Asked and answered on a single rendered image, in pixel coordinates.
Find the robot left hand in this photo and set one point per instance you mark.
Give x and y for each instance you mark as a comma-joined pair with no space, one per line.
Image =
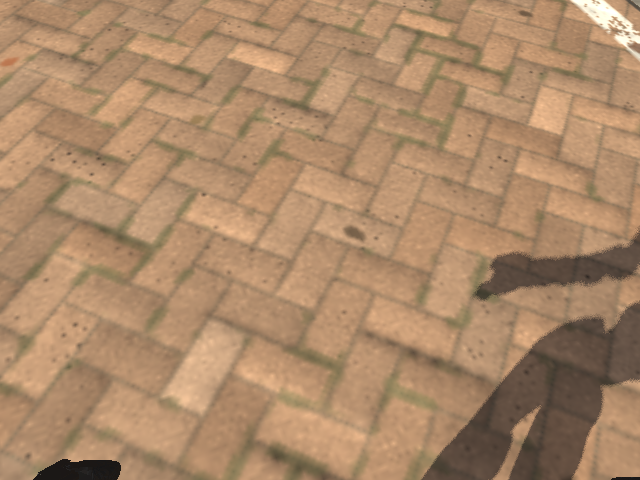
82,470

